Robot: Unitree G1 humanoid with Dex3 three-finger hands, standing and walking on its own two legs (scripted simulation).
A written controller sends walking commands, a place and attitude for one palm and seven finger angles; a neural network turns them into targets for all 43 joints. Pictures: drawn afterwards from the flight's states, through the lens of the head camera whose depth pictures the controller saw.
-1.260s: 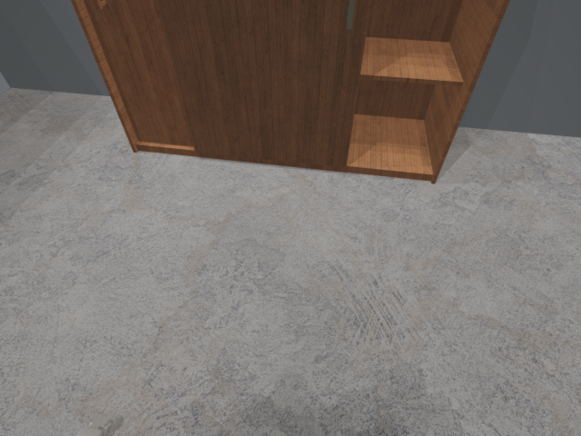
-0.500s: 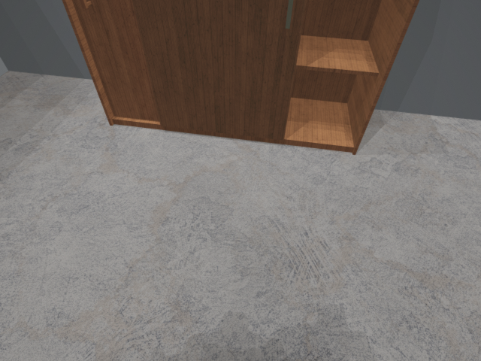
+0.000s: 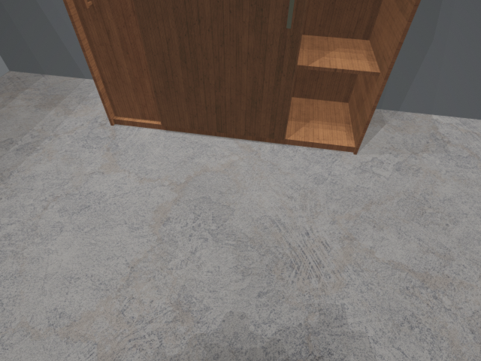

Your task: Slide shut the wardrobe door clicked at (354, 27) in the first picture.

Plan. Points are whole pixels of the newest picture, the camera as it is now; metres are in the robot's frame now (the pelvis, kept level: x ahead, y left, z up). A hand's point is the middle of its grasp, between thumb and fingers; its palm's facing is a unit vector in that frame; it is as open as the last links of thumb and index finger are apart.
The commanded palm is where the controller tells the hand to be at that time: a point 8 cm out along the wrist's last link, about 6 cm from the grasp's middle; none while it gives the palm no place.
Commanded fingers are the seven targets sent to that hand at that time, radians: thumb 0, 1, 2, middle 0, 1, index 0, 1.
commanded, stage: look at it before walking up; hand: left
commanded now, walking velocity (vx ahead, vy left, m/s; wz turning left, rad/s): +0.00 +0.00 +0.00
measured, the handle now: out of the picture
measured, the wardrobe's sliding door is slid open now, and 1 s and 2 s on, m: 0.45 0.45 0.45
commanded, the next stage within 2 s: walk to a spot facing it in 0.18 s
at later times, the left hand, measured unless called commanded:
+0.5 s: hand out of the picture +0.05 +0.21 -0.18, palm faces -0.03 -0.97 -0.25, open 7.4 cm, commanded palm none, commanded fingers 0.00 0.90 0.90 -0.20 -0.30 -0.20 -0.30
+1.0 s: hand (198, 336) +0.21 +0.10 -0.18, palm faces -0.14 -0.97 -0.18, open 7.4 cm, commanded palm none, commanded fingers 0.00 0.90 0.90 -0.20 -0.30 -0.20 -0.30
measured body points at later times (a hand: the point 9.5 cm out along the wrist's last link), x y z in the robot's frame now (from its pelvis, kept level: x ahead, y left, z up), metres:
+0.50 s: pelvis +0.03 +0.00 -0.01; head +0.01 +0.01 +0.44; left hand +0.05 +0.27 -0.16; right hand +0.06 -0.27 -0.15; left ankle +0.01 +0.13 -0.74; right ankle +0.01 -0.12 -0.74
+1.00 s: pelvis +0.18 -0.07 +0.00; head +0.18 -0.07 +0.45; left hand +0.22 +0.15 -0.16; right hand +0.14 -0.30 -0.16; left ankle +0.23 +0.06 -0.67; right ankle +0.15 -0.15 -0.74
